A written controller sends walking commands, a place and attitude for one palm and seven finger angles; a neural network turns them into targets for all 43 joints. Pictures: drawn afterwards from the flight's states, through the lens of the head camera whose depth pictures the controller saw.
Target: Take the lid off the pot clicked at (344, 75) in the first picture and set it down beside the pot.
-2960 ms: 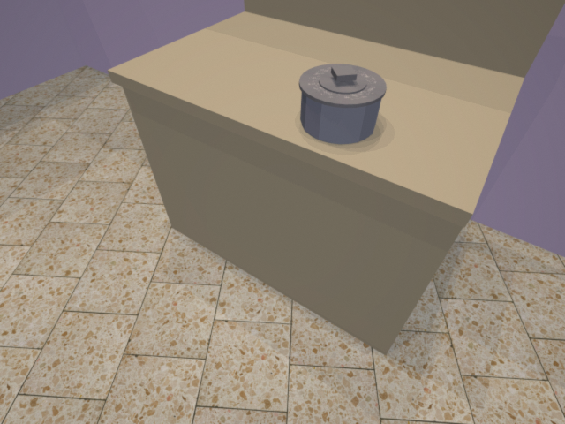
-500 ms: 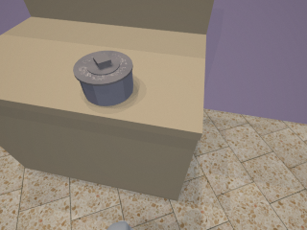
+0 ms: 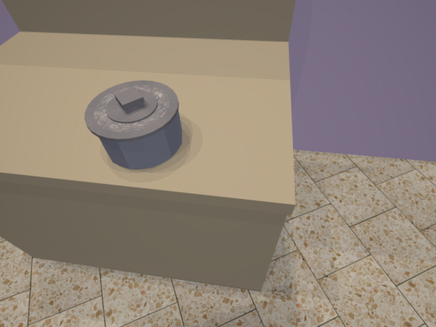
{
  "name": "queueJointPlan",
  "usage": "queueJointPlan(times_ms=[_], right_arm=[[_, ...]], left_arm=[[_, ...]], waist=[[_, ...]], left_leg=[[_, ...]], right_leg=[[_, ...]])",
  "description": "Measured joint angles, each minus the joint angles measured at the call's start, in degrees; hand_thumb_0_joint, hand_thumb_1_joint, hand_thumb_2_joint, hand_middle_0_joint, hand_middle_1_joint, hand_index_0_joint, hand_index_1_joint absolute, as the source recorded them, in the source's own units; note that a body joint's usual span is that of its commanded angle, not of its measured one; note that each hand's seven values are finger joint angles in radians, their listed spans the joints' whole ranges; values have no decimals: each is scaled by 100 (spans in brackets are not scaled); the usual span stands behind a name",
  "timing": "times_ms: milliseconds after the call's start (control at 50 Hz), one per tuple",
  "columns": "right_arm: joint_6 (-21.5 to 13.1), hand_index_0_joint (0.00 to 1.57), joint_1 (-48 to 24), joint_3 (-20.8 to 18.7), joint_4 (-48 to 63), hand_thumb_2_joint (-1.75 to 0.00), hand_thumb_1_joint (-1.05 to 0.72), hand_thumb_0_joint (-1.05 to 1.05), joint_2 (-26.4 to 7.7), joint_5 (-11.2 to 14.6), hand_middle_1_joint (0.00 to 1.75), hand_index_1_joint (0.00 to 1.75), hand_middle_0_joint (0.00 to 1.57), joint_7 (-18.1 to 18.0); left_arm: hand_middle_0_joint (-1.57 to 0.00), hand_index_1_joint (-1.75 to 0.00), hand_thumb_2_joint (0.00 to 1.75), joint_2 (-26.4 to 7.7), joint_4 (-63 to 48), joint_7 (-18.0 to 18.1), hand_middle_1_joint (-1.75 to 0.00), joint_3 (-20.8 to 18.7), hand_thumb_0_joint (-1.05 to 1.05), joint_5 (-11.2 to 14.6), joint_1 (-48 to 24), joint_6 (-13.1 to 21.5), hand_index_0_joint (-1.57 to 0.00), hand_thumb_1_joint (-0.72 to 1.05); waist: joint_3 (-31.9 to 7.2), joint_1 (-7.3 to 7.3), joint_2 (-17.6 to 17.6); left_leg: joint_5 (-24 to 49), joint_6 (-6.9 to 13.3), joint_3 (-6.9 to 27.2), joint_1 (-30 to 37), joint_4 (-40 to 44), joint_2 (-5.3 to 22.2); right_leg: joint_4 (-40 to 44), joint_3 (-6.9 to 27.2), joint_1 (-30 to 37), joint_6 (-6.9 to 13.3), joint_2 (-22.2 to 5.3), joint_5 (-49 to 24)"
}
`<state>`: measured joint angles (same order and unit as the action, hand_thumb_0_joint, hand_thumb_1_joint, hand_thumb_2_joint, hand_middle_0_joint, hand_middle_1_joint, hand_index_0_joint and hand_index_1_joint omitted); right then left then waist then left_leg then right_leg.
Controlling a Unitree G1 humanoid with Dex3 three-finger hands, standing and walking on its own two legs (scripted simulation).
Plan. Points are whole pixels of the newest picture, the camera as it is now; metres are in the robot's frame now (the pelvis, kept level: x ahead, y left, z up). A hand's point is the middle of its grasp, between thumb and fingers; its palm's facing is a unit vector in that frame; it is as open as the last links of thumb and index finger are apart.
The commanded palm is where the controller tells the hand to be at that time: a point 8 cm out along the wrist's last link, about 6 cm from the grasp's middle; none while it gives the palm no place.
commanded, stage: come to a stop and stand still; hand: left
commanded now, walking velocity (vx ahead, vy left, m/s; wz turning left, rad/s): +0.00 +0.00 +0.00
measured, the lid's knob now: (129, 98) +0.52 +0.22 +0.14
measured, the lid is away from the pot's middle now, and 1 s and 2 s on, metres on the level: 0.00 0.00 0.00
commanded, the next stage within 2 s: look again from close up in 0.64 s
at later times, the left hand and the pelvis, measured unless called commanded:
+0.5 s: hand out of the picture +0.03 +0.22 -0.16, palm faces -0.02 -0.97 -0.25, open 7.3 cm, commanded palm none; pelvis -0.01 +0.04 +0.00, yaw -2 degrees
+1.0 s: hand out of the picture +0.03 +0.20 -0.17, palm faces -0.01 -0.98 -0.21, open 7.3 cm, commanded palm none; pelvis +0.01 +0.02 +0.00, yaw -1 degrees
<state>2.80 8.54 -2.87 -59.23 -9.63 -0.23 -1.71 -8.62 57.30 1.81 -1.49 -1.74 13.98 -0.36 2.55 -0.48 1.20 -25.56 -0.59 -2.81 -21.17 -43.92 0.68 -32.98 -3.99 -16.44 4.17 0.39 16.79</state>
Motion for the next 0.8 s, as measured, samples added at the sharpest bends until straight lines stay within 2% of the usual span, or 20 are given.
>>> queueJointPlan(times_ms=[40,80,120,180,260,340,480,800], right_arm=[[11,20,77,-19,-73,-90,-92,-1,-45,7,30,30,20,-7],[3,19,170,-16,-144,-90,-91,0,-64,20,30,30,20,-11],[-18,19,266,12,-206,-90,-91,0,-57,27,30,30,20,-17],[-107,19,426,82,-308,-90,-91,0,-33,7,30,30,19,-31],[-122,19,696,145,-109,-90,-91,0,18,-38,30,30,19,30],[-216,19,1020,217,153,-90,-91,0,40,-88,30,30,19,57],[-279,19,1149,352,76,-90,-91,1,112,-75,30,30,20,58],[-413,20,751,366,-246,-90,-91,1,-4,-31,30,30,20,-10]], left_arm=[[-20,-30,90,-3,7,9,-30,1,1,12,-58,27,-20,92],[-20,-30,90,-21,16,9,-30,2,1,17,-109,41,-20,92],[-20,-30,90,-51,35,6,-30,4,1,27,-152,47,-20,91],[-20,-30,90,-83,134,-3,-30,15,1,83,-214,37,-20,91],[-20,-30,90,-107,141,84,-30,99,0,68,-132,59,-20,91],[-20,-30,90,-130,100,3,-30,163,0,67,11,-54,-21,92],[-20,-30,90,-140,124,-34,-30,194,1,88,163,-23,-20,91],[-20,-30,90,46,467,-1,-30,231,1,94,200,21,-20,91]], waist=[[15,20,8],[18,32,-11],[10,36,-51],[-24,82,-48],[-90,114,-126],[-242,165,-60],[-272,86,81],[-67,11,33]], left_leg=[[-137,-49,121,-12,-428,-39],[-183,-92,152,143,-342,-40],[-52,-113,148,420,190,-24],[850,-44,219,960,1430,54],[667,55,153,827,1116,38],[623,177,46,780,1097,-83],[762,282,-68,918,1403,-229],[812,264,-83,1179,1721,-266]], right_leg=[[176,-6,73,24,40,-108],[301,-4,127,24,71,-187],[362,-1,148,13,95,-231],[320,-64,141,-38,174,-219],[206,-5,81,-109,151,-207],[33,104,-57,-209,32,-138],[134,232,-31,-322,-96,-197],[254,260,136,-327,-118,-141]])
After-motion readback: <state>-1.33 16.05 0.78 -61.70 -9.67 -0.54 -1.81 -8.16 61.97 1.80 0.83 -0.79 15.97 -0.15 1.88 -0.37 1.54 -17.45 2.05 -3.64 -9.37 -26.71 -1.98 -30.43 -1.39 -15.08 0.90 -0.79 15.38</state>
